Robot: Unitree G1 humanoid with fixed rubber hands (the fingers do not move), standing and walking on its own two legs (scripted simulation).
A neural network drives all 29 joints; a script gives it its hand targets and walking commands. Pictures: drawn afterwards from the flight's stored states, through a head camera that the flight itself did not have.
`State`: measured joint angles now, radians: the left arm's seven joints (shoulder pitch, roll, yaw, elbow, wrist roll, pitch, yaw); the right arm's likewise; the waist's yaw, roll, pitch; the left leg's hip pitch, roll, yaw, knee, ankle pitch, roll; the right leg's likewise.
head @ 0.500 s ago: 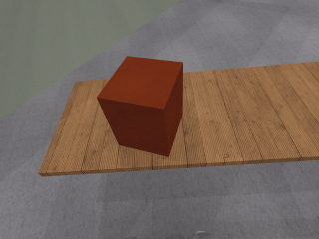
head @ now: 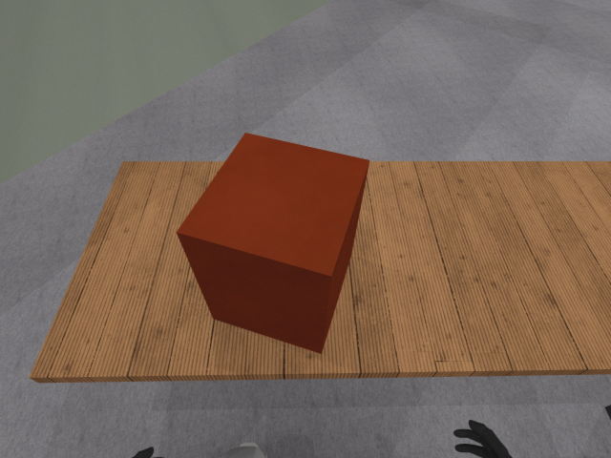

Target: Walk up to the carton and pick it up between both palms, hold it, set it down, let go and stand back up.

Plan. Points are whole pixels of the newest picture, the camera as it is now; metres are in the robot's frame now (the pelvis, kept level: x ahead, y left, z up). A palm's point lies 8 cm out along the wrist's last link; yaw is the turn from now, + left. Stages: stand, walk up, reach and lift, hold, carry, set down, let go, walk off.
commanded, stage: walk up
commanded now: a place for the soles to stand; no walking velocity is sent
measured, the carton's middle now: (284, 246) +0.44 +0.05 -0.03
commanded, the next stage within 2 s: none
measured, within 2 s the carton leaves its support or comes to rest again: neither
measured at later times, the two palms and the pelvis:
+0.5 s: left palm out of the picture +0.10 +0.25 -0.10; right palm out of the picture +0.07 -0.26 -0.10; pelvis +0.00 +0.01 +0.01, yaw +2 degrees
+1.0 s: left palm out of the picture -0.07 +0.30 -0.11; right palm out of the picture +0.03 -0.22 -0.13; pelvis -0.09 +0.03 -0.01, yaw +2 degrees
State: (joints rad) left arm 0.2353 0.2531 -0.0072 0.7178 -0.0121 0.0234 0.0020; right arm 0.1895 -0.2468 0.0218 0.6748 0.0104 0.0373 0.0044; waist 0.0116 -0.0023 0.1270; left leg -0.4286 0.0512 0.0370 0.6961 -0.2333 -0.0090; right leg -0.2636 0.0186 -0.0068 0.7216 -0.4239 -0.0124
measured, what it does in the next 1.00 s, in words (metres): lifts its right foot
